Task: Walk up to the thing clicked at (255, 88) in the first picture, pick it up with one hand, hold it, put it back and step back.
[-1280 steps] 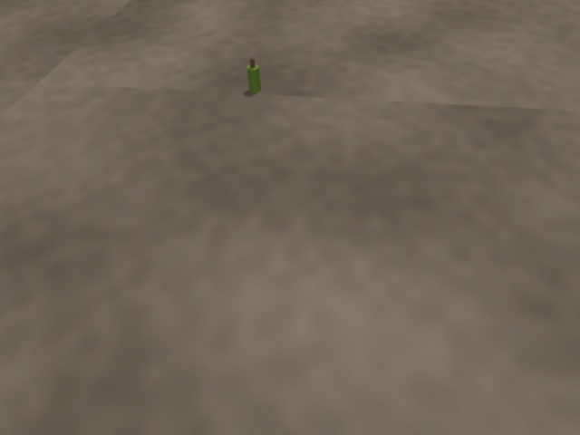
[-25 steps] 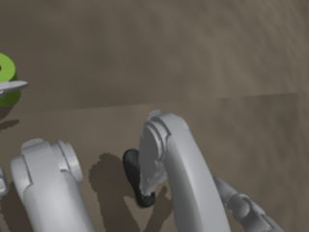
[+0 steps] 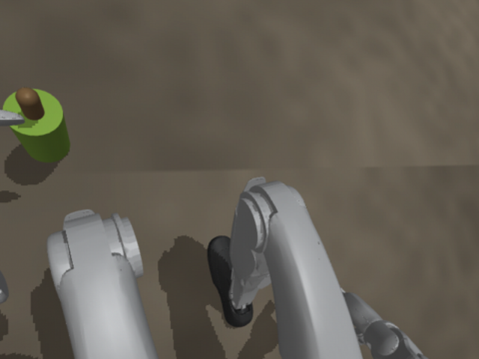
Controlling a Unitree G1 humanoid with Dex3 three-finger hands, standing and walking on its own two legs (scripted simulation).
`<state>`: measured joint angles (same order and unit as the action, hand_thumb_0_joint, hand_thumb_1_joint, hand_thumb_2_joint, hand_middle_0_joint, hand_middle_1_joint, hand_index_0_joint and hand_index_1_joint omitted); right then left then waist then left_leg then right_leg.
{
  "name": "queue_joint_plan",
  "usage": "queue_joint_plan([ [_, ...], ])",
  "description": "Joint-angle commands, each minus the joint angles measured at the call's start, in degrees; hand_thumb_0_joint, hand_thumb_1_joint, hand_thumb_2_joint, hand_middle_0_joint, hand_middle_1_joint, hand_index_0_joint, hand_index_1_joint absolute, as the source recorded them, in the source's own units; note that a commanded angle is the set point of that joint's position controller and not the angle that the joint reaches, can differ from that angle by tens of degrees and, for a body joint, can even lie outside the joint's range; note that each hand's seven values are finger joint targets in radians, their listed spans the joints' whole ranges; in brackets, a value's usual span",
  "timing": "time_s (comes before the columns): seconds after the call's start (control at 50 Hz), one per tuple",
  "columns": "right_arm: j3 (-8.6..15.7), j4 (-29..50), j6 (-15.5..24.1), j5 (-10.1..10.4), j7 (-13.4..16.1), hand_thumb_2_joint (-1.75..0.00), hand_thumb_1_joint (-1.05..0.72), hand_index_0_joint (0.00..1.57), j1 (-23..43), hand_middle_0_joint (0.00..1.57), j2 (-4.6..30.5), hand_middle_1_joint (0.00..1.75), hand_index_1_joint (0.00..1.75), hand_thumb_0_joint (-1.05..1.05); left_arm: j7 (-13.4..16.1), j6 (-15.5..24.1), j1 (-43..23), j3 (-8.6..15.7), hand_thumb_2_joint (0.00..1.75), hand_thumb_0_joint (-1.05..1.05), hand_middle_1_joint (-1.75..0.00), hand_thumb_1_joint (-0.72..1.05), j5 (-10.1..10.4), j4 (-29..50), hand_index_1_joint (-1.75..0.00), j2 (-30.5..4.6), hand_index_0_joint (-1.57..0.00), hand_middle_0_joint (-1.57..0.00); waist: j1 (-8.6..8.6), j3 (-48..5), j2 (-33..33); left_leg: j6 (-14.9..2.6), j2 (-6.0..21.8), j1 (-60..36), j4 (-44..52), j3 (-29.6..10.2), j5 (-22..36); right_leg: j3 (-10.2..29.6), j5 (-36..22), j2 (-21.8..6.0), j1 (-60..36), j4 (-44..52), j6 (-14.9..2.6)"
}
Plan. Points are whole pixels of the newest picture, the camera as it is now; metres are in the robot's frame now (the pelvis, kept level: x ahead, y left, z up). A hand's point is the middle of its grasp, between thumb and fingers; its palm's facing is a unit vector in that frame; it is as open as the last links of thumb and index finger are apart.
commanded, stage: rise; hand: left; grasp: from the side
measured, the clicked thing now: (39, 123) +0.48 +0.24 -0.21
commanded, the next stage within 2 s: home in 0.10 s
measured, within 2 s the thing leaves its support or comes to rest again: neither
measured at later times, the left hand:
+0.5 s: hand out of the picture +0.43 +0.39 +0.00, palm faces +0.29 -0.84 -0.46, open 16.8 cm
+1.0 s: hand out of the picture +0.30 +0.29 +0.18, palm faces +0.27 -0.88 -0.39, open 16.8 cm
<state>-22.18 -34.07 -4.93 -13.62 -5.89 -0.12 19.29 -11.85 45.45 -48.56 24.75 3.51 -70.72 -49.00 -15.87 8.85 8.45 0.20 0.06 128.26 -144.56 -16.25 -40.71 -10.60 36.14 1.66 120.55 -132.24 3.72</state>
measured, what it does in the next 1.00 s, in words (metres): rises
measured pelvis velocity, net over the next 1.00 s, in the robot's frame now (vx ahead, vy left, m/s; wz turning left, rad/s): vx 0.06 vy -0.01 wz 0.19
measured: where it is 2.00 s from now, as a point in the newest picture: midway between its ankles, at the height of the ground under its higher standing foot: (179, 322)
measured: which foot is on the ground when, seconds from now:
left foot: down 0.00-1.00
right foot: down 0.00-1.00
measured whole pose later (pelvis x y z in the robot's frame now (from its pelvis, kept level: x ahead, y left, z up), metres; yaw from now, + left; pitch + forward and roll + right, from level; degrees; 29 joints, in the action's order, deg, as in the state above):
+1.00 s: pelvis +0.06 -0.01 +0.29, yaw +11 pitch +26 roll -3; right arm -0.1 -29.8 -3.1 2.2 4.4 -8.4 13.9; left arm 5.9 -4.3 -5.4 9.1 -1.7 -29.6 -20.4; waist -3.3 -10.2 -0.9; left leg 1.2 2.7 76.4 -86.2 -3.4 -35.8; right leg -2.6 34.1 -0.1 74.8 -83.1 0.5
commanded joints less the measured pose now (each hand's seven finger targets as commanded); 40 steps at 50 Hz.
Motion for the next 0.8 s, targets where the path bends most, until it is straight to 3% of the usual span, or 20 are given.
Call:
queue_joint_plan([
  [0.0, 6.7, 0.8, -0.8, 1.4, 1.7, -0.90, -0.85, 0.20, -7.3, 0.20, 18.4, 0.30, 0.30, 0.00, -2.6, -1.4, -14.0, -5.2, 0.10, 0.00, -0.04, -0.37, -0.2, -1.4, -0.05, -3.7, -0.09, -0.10, -8.78, -27.6, -21.7, -1.09, 2.6, -18.3, 17.6, 3.9, 5.3, -4.7, -9.2, 2.3, -14.1, 11.0, -4.29],
  [0.02, 8.6, -0.3, -1.8, 2.3, 1.6, -0.92, -0.92, 0.20, -8.9, 0.20, 16.1, 0.30, 0.30, 0.00, 0.8, -3.9, -18.2, -2.9, 0.08, 0.00, -0.04, -0.45, -6.4, 2.2, -0.05, -10.7, -0.06, -0.07, -3.29, -32.8, -25.1, -0.36, 2.2, -21.9, 19.4, 5.7, 7.2, -3.1, -8.9, 2.1, -14.7, 12.3, -4.69],
  [0.04, 8.6, 0.4, -2.6, 2.6, 1.3, -0.92, -0.93, 0.20, -9.3, 0.20, 15.8, 0.30, 0.30, 0.00, 1.5, -5.8, -19.8, -4.7, 0.08, 0.00, -0.06, -0.53, -6.8, 1.3, -0.06, -8.0, -0.06, -0.07, -4.41, -34.2, -25.5, -0.31, 2.4, -22.2, 19.9, 5.8, 7.1, -3.1, -8.2, 2.1, -15.0, 12.5, -4.64],
  [0.06, 9.0, 0.9, -3.1, 3.0, 1.4, -0.91, -0.91, 0.20, -9.8, 0.20, 16.0, 0.30, 0.30, 0.00, 2.0, -7.2, -20.7, -3.9, 0.09, 0.00, -0.06, -0.55, -7.3, 2.5, -0.07, -8.9, -0.06, -0.07, -3.47, -35.4, -26.0, -0.14, 2.5, -24.0, 20.8, 5.7, 7.2, -3.1, -7.8, 1.9, -14.2, 12.4, -4.74],
  [0.12, 10.5, 1.5, -4.5, 4.3, 1.4, -0.91, -0.91, 0.20, -11.3, 0.20, 15.8, 0.30, 0.30, 0.00, 4.0, -11.5, -21.3, 0.2, 0.10, 0.00, -0.06, -0.56, -10.2, 5.6, -0.07, -16.7, -0.06, -0.08, -0.81, -40.6, -29.8, -0.07, 2.4, -26.6, 22.9, 6.6, 6.9, -2.2, -6.7, 1.6, -14.4, 11.9, -4.88],
  [0.14, 11.1, 1.8, -5.2, 4.8, 1.4, -0.92, -0.92, 0.20, -12.3, 0.20, 16.1, 0.30, 0.30, 0.00, 4.9, -12.8, -21.8, 4.2, 0.09, 0.00, -0.06, -0.57, -11.2, 9.1, -0.07, -22.3, -0.07, -0.08, 1.40, -44.7, -32.2, 0.28, 2.5, -29.3, 23.7, 6.5, 9.3, -1.7, -8.0, 1.4, -14.6, 10.7, -5.08],
  [0.16, 11.5, 1.8, -6.0, 5.0, 1.6, -0.92, -0.94, 0.20, -12.6, 0.20, 15.7, 0.30, 0.30, 0.00, 5.4, -14.1, -23.7, 5.6, 0.10, 0.00, -0.06, -0.58, -12.1, 11.9, -0.08, -25.5, -0.07, -0.09, 1.97, -47.8, -34.6, 0.33, 2.5, -30.9, 23.9, 6.9, 10.8, -1.0, -8.7, 1.4, -15.3, 10.3, -5.24],
  [0.18, 12.0, 2.4, -6.8, 5.6, 1.7, -0.93, -0.96, 0.20, -13.2, 0.20, 15.3, 0.30, 0.30, 0.00, 6.1, -15.4, -23.7, 8.1, 0.10, 0.00, -0.07, -0.60, -12.5, 15.1, -0.08, -28.0, -0.07, -0.09, 3.40, -52.0, -35.8, 0.39, 2.4, -33.3, 24.4, 7.3, 12.8, -0.3, -9.9, 1.3, -16.7, 10.4, -5.34],
  [0.2, 12.7, 2.8, -7.4, 6.1, 2.1, -0.90, -0.90, 0.20, -12.9, 0.20, 14.9, 0.30, 0.30, 0.00, 6.5, -17.1, -22.6, 8.8, 0.18, 0.00, -0.12, -0.52, -13.0, 15.6, -0.12, -28.5, -0.09, -0.10, 4.41, -52.7, -36.6, 0.37, 2.4, -33.8, 25.2, 8.0, 12.6, 0.4, -9.4, 1.2, -16.4, 10.7, -5.47],
  [0.22, 13.3, 3.1, -7.9, 6.3, 2.2, -0.90, -0.90, 0.20, -13.5, 0.20, 14.4, 0.30, 0.30, 0.00, 7.0, -18.5, -21.4, 8.7, 0.18, 0.00, -0.09, -0.44, -13.1, 17.5, -0.10, -27.3, -0.08, -0.08, 3.91, -53.1, -36.8, 0.27, 2.2, -33.4, 25.5, 8.7, 13.2, 0.8, -10.0, 1.3, -17.7, 11.2, -5.46],
  [0.24, 14.0, 3.6, -8.1, 6.7, 2.5, -0.90, -0.90, 0.20, -14.0, 0.20, 13.8, 0.30, 0.30, 0.00, 7.6, -20.1, -19.6, 9.4, 0.18, 0.00, -0.10, -0.36, -13.1, 18.0, -0.10, -26.7, -0.08, -0.08, 4.62, -53.8, -35.2, -0.02, 1.9, -31.9, 25.7, 9.9, 12.8, 1.4, -10.1, 1.6, -19.4, 12.4, -5.40],
  [0.3, 16.6, 3.8, -8.1, 7.7, 2.9, -0.90, -0.90, 0.20, -15.1, 0.20, 12.3, 0.30, 0.30, 0.00, 8.2, -23.8, -13.8, 6.6, 0.17, 0.00, -0.09, -0.36, -12.9, 20.4, -0.09, -18.5, -0.07, -0.07, 5.08, -54.0, -34.7, 0.01, 1.8, -33.5, 27.7, 11.1, 14.0, 2.1, -10.8, 1.5, -17.6, 14.4, -5.70],
  [0.34, 18.5, 3.6, -7.7, 8.6, 3.0, -0.90, -0.90, 0.20, -15.9, 0.20, 11.6, 0.30, 0.30, 0.00, 8.2, -26.6, -9.1, 2.5, 0.13, 0.00, -0.08, -0.42, -12.4, 19.7, -0.08, -9.7, -0.07, -0.07, 5.05, -51.8, -32.0, -0.02, 1.8, -34.0, 29.8, 10.8, 13.8, 2.1, -10.3, 1.2, -15.0, 15.8, -5.90],
  [0.4, 21.3, 4.1, -7.1, 10.4, 3.1, -0.90, -0.90, 0.20, -16.7, 0.20, 10.8, 0.30, 0.30, 0.00, 8.6, -30.4, -1.1, -1.9, 0.11, 0.00, -0.07, -0.45, -11.3, 23.3, -0.07, -1.9, -0.07, -0.07, 6.23, -50.7, -26.6, -0.59, 1.6, -34.2, 33.2, 11.0, 10.8, 3.0, -7.7, 0.8, -14.7, 19.9, -6.08],
  [0.44, 23.0, 4.4, -6.8, 11.6, 3.2, -0.90, -0.89, 0.20, -17.2, 0.20, 10.4, 0.30, 0.30, 0.00, 9.0, -32.7, 0.9, -4.3, 0.10, 0.00, -0.07, -0.48, -10.6, 28.9, -0.07, 1.1, -0.06, -0.06, 6.75, -51.3, -24.1, -0.95, 1.7, -35.8, 36.8, 10.7, 7.6, 3.6, -5.7, 0.5, -16.5, 23.4, -6.07],
  [0.56, 25.6, 8.7, -6.0, 15.3, 5.3, -0.90, -0.89, 0.20, -15.8, 0.20, 8.5, 0.30, 0.30, 0.00, 12.5, -38.1, 13.8, -0.8, 0.14, 0.00, -0.09, -0.41, -8.6, 50.7, -0.09, -2.6, -0.07, -0.08, 11.43, -57.5, -18.5, -1.76, 1.7, -44.6, 47.7, 10.5, 3.1, 6.3, -2.6, -0.2, -31.6, 34.2, -5.26],
  [0.58, 25.6, 9.0, -5.8, 15.7, 5.9, -0.90, -0.89, 0.20, -14.8, 0.20, 8.1, 0.30, 0.30, 0.00, 13.2, -39.1, 17.1, -0.9, 0.16, 0.00, -0.09, -0.38, -8.3, 51.5, -0.09, -2.2, -0.08, -0.08, 11.75, -55.9, -17.6, -1.87, 1.8, -45.7, 49.6, 10.7, 2.4, 6.8, -1.9, -0.2, -33.5, 36.3, -5.11],
  [0.6, 25.5, 9.2, -5.3, 15.9, 6.5, -0.90, -0.89, 0.20, -14.2, 0.20, 7.4, 0.30, 0.30, 0.00, 13.8, -40.0, 17.8, -1.9, 0.17, 0.00, -0.10, -0.37, -8.1, 51.7, -0.10, 0.3, -0.08, -0.08, 11.24, -53.4, -17.1, -1.83, 2.0, -47.0, 51.1, 10.4, 2.1, 7.2, -1.7, -0.3, -33.4, 37.7, -5.13],
  [0.66, 25.2, 9.0, -3.6, 16.1, 8.3, -0.90, -0.89, 0.20, -13.2, 0.20, 5.5, 0.30, 0.30, 0.00, 15.7, -41.4, 17.7, -3.0, 0.16, 0.00, -0.09, -0.38, -7.9, 55.1, -0.10, 2.1, -0.08, -0.08, 10.76, -51.1, -19.1, -1.67, 2.1, -51.9, 54.9, 11.1, 4.4, 8.3, -3.3, -0.5, -37.1, 41.9, -5.21],
  [0.78, 25.1, 8.2, 0.2, 15.7, 10.6, -0.90, -0.89, 0.20, -13.3, 0.20, 3.6, 0.30, 0.30, 0.00, 17.7, -43.7, 28.4, -8.8, 0.12, 0.00, -0.08, -0.45, -6.8, 50.8, -0.08, 12.6, -0.07, -0.07, 10.92, -46.6, -18.6, -1.18, 1.9, -62.8, 61.7, 12.4, 14.6, 8.9, -11.1, -1.0, -45.6, 50.3, -5.50],
])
